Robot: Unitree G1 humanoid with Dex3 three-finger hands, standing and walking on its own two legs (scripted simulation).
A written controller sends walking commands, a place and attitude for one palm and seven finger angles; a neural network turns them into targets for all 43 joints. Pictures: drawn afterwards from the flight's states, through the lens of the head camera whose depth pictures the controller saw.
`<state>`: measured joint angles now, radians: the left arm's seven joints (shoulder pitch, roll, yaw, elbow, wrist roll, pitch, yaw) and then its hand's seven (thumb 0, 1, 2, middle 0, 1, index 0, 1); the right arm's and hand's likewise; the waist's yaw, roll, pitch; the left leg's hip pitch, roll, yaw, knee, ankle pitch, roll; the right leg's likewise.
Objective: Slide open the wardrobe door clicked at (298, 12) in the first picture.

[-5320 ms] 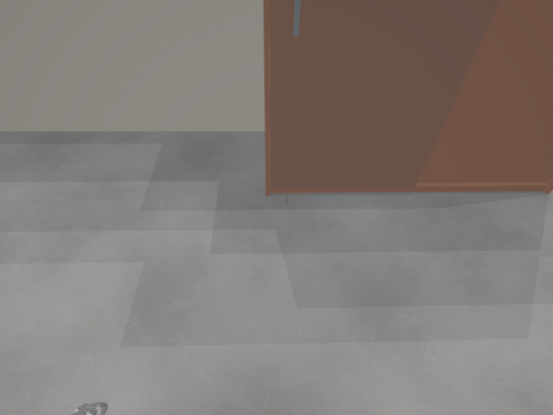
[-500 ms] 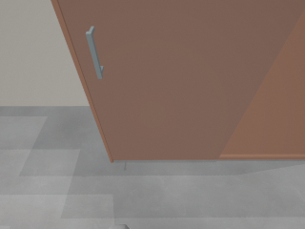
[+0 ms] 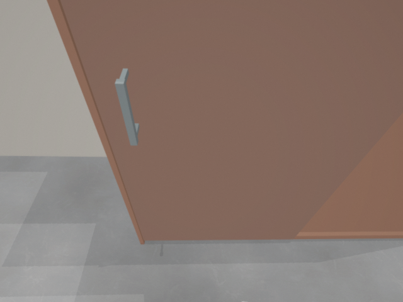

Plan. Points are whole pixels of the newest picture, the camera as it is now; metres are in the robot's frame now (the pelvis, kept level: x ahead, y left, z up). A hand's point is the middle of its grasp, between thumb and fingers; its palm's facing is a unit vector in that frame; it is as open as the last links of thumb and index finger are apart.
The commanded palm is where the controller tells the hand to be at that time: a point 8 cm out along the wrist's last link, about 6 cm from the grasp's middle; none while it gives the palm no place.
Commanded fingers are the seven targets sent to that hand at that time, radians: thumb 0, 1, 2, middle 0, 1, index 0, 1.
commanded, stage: come to a stop and stand still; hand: left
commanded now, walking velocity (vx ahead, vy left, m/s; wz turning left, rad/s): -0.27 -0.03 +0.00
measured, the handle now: (129, 109) +0.47 +0.20 +0.12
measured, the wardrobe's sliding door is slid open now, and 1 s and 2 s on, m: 0.00 0.00 0.00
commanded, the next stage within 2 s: look again from close up in 1.66 s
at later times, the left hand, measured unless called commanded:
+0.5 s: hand out of the picture +0.06 +0.20 -0.19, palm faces +0.04 -0.97 -0.23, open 7.4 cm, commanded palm none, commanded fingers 0.00 0.90 0.90 -0.20 -0.30 -0.20 -0.30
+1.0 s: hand out of the picture +0.04 +0.25 -0.17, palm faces +0.01 -0.95 -0.32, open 7.4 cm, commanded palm none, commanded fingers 0.00 0.90 0.90 -0.20 -0.30 -0.20 -0.30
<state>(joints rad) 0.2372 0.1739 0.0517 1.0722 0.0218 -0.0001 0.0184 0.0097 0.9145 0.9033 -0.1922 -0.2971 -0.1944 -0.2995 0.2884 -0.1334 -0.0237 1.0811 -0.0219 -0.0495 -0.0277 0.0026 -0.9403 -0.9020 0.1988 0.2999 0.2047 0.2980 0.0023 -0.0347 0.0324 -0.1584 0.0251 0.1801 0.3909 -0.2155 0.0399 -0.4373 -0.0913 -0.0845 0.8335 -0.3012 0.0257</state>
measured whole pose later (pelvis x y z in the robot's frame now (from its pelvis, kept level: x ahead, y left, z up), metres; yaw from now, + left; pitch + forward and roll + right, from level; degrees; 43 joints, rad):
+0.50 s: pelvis -0.01 +0.01 -0.02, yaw +0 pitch -2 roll +0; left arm 0.21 0.20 0.03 0.95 0.02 0.06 0.03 0.01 0.90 0.90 -0.20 -0.30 -0.20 -0.30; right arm 0.23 -0.21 -0.05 0.92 -0.03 0.04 -0.01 0.01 -0.91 -0.90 0.20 0.30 0.20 0.30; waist 0.00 -0.03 0.05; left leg -0.25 0.01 0.05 0.67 -0.37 0.01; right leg -0.41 -0.08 -0.06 0.65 -0.23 0.01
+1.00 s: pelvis +0.00 +0.01 -0.01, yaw +1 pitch -2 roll +1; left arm 0.27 0.29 0.02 0.97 0.02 0.00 0.01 0.01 0.90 0.90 -0.20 -0.30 -0.20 -0.30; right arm 0.27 -0.30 -0.03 0.96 -0.02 0.00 0.00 0.01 -0.91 -0.90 0.20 0.30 0.21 0.30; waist 0.00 0.01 0.03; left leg -0.20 0.00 0.05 0.56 -0.33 0.01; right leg -0.35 -0.07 -0.03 0.53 -0.15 0.02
